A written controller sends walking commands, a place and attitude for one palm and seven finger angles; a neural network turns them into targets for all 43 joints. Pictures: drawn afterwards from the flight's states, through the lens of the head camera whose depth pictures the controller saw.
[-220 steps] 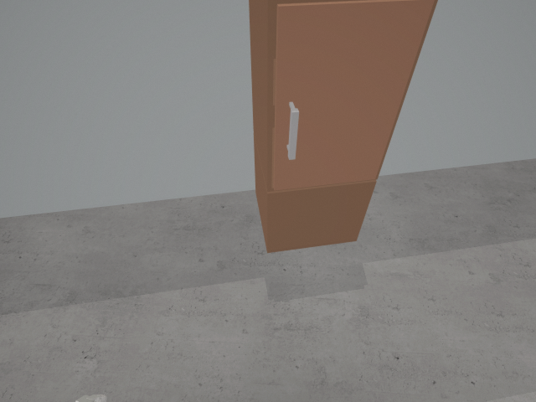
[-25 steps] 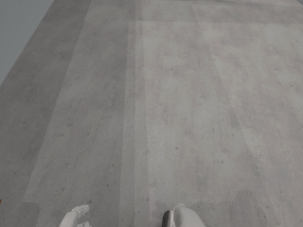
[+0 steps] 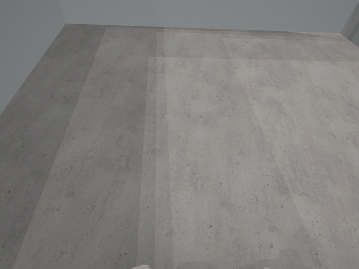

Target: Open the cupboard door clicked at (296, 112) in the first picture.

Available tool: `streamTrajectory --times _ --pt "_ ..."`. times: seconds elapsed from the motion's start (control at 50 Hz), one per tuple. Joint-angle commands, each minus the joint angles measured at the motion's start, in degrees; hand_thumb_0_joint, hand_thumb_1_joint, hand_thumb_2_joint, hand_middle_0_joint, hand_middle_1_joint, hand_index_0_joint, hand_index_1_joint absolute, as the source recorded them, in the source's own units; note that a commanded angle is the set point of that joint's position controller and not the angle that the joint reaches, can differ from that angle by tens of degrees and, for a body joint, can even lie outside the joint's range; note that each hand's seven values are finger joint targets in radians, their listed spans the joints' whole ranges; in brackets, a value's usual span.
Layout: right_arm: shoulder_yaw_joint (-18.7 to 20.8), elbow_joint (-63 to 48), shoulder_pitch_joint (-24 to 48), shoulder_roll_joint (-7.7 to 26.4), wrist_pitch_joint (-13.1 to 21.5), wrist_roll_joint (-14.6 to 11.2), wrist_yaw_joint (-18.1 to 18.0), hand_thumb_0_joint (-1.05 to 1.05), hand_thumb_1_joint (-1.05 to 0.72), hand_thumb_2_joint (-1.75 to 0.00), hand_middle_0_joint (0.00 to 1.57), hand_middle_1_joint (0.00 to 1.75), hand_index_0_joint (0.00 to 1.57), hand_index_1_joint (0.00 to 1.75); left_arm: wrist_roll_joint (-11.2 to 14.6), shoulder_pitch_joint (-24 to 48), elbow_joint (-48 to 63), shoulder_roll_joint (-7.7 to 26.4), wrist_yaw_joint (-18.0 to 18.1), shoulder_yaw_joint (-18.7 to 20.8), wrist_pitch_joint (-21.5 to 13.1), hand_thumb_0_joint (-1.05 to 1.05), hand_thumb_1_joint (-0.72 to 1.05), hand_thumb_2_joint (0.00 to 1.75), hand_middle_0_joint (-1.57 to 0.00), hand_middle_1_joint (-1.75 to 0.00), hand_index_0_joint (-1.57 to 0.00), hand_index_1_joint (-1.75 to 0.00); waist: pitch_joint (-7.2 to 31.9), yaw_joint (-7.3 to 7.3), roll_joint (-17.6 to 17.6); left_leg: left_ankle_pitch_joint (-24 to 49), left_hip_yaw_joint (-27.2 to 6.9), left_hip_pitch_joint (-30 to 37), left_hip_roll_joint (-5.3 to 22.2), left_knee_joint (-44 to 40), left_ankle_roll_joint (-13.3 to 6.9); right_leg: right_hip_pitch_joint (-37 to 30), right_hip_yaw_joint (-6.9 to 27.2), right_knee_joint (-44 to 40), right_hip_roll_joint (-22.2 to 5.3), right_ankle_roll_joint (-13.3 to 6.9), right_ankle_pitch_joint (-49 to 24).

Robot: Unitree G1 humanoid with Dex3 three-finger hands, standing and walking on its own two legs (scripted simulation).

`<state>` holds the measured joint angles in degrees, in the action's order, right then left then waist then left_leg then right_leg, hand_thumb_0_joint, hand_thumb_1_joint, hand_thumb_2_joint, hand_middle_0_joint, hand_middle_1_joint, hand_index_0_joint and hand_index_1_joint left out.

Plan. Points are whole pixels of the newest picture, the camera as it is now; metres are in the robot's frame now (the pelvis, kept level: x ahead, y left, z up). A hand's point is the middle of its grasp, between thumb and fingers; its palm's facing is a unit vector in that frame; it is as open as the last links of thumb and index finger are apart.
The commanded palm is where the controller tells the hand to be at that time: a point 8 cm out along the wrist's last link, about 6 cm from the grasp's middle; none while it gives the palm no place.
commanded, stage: turn to face it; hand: left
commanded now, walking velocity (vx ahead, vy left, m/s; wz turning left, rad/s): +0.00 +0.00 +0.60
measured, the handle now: out of the picture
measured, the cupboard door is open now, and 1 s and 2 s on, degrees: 0 0 0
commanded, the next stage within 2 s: none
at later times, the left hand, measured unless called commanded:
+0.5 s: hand out of the picture +0.11 +0.23 -0.15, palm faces +0.27 -0.94 -0.23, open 7.3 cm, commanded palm none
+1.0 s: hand out of the picture -0.02 +0.16 -0.16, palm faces +0.58 -0.77 -0.26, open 7.3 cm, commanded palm none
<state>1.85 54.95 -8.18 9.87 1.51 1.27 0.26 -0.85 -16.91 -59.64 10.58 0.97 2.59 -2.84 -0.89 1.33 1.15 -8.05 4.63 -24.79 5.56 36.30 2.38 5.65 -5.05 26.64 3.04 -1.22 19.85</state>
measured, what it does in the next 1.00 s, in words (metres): steps on the spot, turning left: right foot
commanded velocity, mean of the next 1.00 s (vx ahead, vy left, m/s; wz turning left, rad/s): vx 0.00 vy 0.00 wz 0.60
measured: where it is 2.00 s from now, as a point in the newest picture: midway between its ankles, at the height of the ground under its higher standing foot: outside the picture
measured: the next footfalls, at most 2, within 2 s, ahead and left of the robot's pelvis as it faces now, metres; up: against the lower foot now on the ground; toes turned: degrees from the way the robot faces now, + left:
right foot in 0.62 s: +0.12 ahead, -0.13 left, +0.00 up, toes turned +19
left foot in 1.04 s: +0.01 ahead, +0.11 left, +0.00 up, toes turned +43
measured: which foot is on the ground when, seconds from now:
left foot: down 0.00-0.60, up 0.62-1.00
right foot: down 0.00-0.02, up 0.04-0.60, down 0.62-1.00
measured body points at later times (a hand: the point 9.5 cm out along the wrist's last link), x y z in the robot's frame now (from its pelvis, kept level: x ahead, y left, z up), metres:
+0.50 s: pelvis +0.05 +0.01 +0.01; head +0.08 +0.03 +0.46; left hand +0.10 +0.28 -0.13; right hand +0.12 -0.23 -0.13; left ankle +0.09 +0.10 -0.73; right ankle +0.07 -0.15 -0.68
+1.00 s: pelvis +0.06 -0.02 +0.00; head +0.11 +0.00 +0.45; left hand -0.05 +0.20 -0.14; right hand +0.30 -0.19 -0.14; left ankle -0.02 +0.09 -0.70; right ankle +0.08 -0.14 -0.73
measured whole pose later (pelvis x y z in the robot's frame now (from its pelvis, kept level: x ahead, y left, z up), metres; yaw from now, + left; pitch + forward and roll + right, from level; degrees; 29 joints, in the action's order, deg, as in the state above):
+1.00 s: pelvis +0.06 -0.02 +0.00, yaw +35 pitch +1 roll +2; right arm 4.5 52.4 -7.6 15.6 -4.6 1.2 1.4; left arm -1.4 -14.9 -52.5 11.4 0.9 2.5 1.0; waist -5.8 1.0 -1.0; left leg -22.7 4.4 -21.2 2.5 43.4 3.7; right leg 10.7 -14.2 33.0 -9.4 1.4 21.9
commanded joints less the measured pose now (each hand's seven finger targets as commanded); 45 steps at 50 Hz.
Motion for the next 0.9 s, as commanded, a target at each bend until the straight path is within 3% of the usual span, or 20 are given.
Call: streamTrajectory --times 0.0,0.02,0.04,0.08,0.1,0.14,0.22,0.4,0.48,0.52,0.54,0.56,0.58,0.6,0.62,0.64,0.68,0.7,0.78,0.88 --pt "2.3 1.5 -13.7 11.9 0.9 0.7 -0.3 0.0 -0.9 -0.9 0.2 0.3 0.2 0.3 0.7 -6.3 2.3 3.7 0.9 0.8 0.4 0.0 0.9 0.9 -0.2 -0.3 -0.2 -0.3 7.4 -3.14 13.8 37.3 -17.0 27.3 13.2 -9.5 -8.8 15.6 -2.2 21.6 -5.5 2.2 -2.3" --pt "2.0 2.3 -14.6 12.3 0.2 0.1 -1.2 0.0 -0.9 -0.9 0.2 0.3 0.2 0.3 0.6 -6.5 2.5 3.9 1.3 0.2 0.9 0.0 0.9 0.9 -0.2 -0.3 -0.2 -0.3 10.5 -3.48 20.0 37.4 -25.6 27.6 17.7 -15.4 -12.7 18.5 1.0 33.2 -3.0 3.7 17.4" --pt "1.9 1.8 -12.2 12.1 -0.3 -0.1 -1.6 0.0 -0.9 -0.9 0.2 0.3 0.2 0.3 0.4 -3.5 2.5 5.4 1.3 0.9 1.7 0.0 0.9 0.9 -0.2 -0.3 -0.2 -0.3 8.2 -3.59 14.2 26.9 -25.7 22.5 17.2 -17.6 -13.5 20.3 4.5 37.8 -5.0 3.4 15.8" --pt "1.7 -0.1 -6.7 9.6 -0.6 0.0 -1.3 0.0 -0.9 -0.9 0.2 0.3 0.2 0.3 -0.2 1.6 3.3 5.3 0.3 1.5 1.9 0.0 0.9 0.9 -0.2 -0.3 -0.2 -0.3 0.6 -2.27 5.2 13.3 -21.9 12.6 13.0 -19.6 -12.7 22.7 4.8 39.2 -7.9 3.7 9.5" --pt "1.7 -0.5 -5.5 9.2 -0.6 0.1 -1.3 0.0 -0.9 -0.9 0.2 0.3 0.2 0.3 -0.2 1.2 3.5 4.4 0.1 1.6 2.2 0.0 0.9 0.9 -0.2 -0.3 -0.2 -0.3 1.2 -1.41 4.5 11.2 -19.4 11.4 10.9 -20.4 -11.6 21.9 4.8 38.3 -8.0 4.0 6.6" --pt "2.3 -1.3 -5.3 8.8 -0.6 -0.1 -1.3 0.0 -0.9 -0.9 0.2 0.3 0.2 0.3 -0.4 -0.2 3.5 3.8 0.1 2.1 2.9 0.0 0.9 0.9 -0.2 -0.3 -0.2 -0.3 3.8 -1.23 5.1 8.7 -17.2 11.7 8.6 -21.1 -10.7 21.3 4.4 37.2 -7.9 4.6 3.0" --pt "3.1 -2.0 -5.9 9.8 -0.9 -0.3 -1.2 0.0 -0.9 -0.9 0.2 0.3 0.2 0.3 -0.5 0.5 4.8 4.2 0.2 2.8 3.8 0.0 0.9 0.9 -0.2 -0.3 -0.2 -0.3 5.1 -1.5 5.0 2.3 -18.9 12.8 7.3 -22.0 -10.5 23.6 4.8 35.6 -8.1 5.8 -0.2" --pt "4.8 -2.4 -9.1 11.9 -2.1 0.2 -1.1 0.0 -0.9 -0.9 0.2 0.3 0.2 0.3 -0.1 8.3 9.6 5.3 0.4 3.0 4.2 0.0 0.9 0.9 -0.2 -0.3 -0.2 -0.3 3.9 -3.72 7.3 0.5 -28.5 13.5 6.3 -20.3 -12.4 22.9 6.1 25.8 -5.8 6.0 4.2" --pt "5.4 -3.6 -7.3 12.8 -2.9 0.4 -0.8 0.0 -0.9 -0.9 0.2 0.3 0.2 0.3 0.3 7.0 10.9 5.6 0.7 2.7 4.3 0.0 0.9 0.9 -0.2 -0.3 -0.2 -0.3 3.5 -2.78 8.3 -0.5 -31.4 8.4 4.6 -19.5 -12.1 15.2 6.1 16.8 -3.5 4.8 4.8" --pt "5.8 -4.5 -5.8 13.1 -3.2 0.4 -0.6 0.0 -0.9 -0.9 0.2 0.3 0.2 0.3 0.7 3.5 10.6 6.0 0.9 2.8 4.1 0.0 0.9 0.9 -0.2 -0.3 -0.2 -0.3 5.0 -1.41 8.0 -0.9 -31.1 6.9 2.5 -18.9 -10.1 8.7 5.1 8.3 -2.2 4.1 2.3" --pt "5.9 -5.1 -4.8 12.8 -3.4 0.1 -0.4 0.0 -0.9 -0.9 0.2 0.3 0.2 0.3 0.7 1.1 10.2 6.7 1.0 3.0 4.0 0.0 0.9 0.9 -0.2 -0.3 -0.2 -0.3 5.5 -0.21 7.8 -2.9 -29.8 4.0 0.7 -17.7 -8.1 3.1 4.6 1.0 -2.4 3.5 -1.7" --pt "5.9 -5.6 -4.3 11.1 -3.6 -0.3 -0.1 0.0 -0.9 -0.9 0.2 0.3 0.2 0.3 0.5 -1.1 10.0 8.8 1.3 3.6 3.7 0.0 0.9 0.9 -0.2 -0.3 -0.2 -0.3 5.0 0.86 3.9 -8.8 -26.5 -3.1 -2.1 -13.6 -5.1 -4.6 7.1 -7.0 -6.2 2.1 -3.7" --pt "5.4 -6.5 -5.8 7.1 -3.7 -0.8 0.1 0.0 -0.9 -0.9 0.2 0.3 0.2 0.3 -0.5 -0.6 11.2 14.3 1.7 4.5 3.0 0.0 0.9 0.9 -0.2 -0.3 -0.2 -0.3 4.5 0.81 -11.5 -18.4 -16.2 -14.2 -8.9 1.6 -0.9 -9.8 23.6 -15.9 -21.7 -2.9 6.3" --pt "5.5 -7.6 -6.2 7.5 -3.4 0.2 -0.1 0.0 -0.9 -0.9 0.2 0.3 0.2 0.3 -0.6 4.1 13.1 16.1 1.7 3.9 3.5 0.0 0.9 0.9 -0.2 -0.3 -0.2 -0.3 1.2 -0.49 -16.1 -22.3 -9.0 -15.8 -10.7 15.5 0.4 -0.3 28.7 -17.5 -31.9 -7.3 6.0" --pt "5.8 -6.9 -5.5 9.4 -4.0 0.7 0.1 0.0 -0.9 -0.9 0.2 0.3 0.2 0.3 -0.1 7.7 14.3 13.9 1.8 3.8 3.1 0.0 0.9 0.9 -0.2 -0.3 -0.2 -0.3 -0.2 -1.91 -12.6 -19.8 -10.0 -12.2 -7.6 23.5 -0.2 6.7 24.7 -16.9 -29.2 -6.8 3.1" --pt "5.7 -6.0 -5.7 8.7 -4.5 0.6 0.6 0.0 -0.9 -0.9 0.2 0.3 0.2 0.3 -0.1 10.3 14.6 12.0 1.5 3.1 2.7 0.0 0.9 0.9 -0.2 -0.3 -0.2 -0.3 -2.9 -3.4 -11.5 -16.7 -8.9 -11.1 -6.4 28.3 0.1 10.1 19.2 -15.4 -25.2 -5.3 -1.5" --pt "5.3 -5.0 -7.5 7.8 -4.6 0.3 1.2 0.0 -0.9 -0.9 0.2 0.3 0.2 0.3 -0.1 11.6 14.4 8.5 1.2 2.0 2.2 0.0 0.9 0.9 -0.2 -0.3 -0.2 -0.3 -3.8 -4.9 -9.2 -11.9 -6.7 -10.9 -4.9 32.0 1.1 8.5 9.2 -10.6 -20.5 -4.0 -16.5" --pt "5.0 -5.0 -7.1 7.7 -4.6 0.2 1.2 0.0 -0.9 -0.9 0.2 0.3 0.2 0.3 -0.2 10.1 14.1 8.6 1.2 2.0 1.9 0.0 0.9 0.9 -0.2 -0.3 -0.2 -0.3 -3.6 -4.23 -10.5 -11.4 -5.6 -11.3 -4.3 32.4 1.8 6.3 6.6 -9.0 -20.6 -4.1 -22.5" --pt "4.3 -6.7 -1.0 7.4 -4.9 0.1 1.3 0.0 -0.9 -0.9 0.2 0.3 0.2 0.3 -0.5 2.7 11.7 10.2 1.1 2.3 2.0 0.0 0.9 0.9 -0.2 -0.3 -0.2 -0.3 -1.3 -0.57 -10.6 -14.1 -2.9 -10.9 -3.7 26.5 2.8 -1.1 4.0 -5.3 -21.7 -4.8 -34.4" --pt "3.2 -8.0 3.9 7.2 -4.6 -0.3 1.5 0.0 -0.9 -0.9 0.2 0.3 0.2 0.3 -0.9 0.1 10.6 12.9 0.9 2.9 2.7 0.0 0.9 0.9 -0.2 -0.3 -0.2 -0.3 0.2 1.08 -14.6 -16.1 0.6 -4.9 -3.7 13.3 2.1 -3.3 0.8 -2.2 -22.6 -4.6 -39.0"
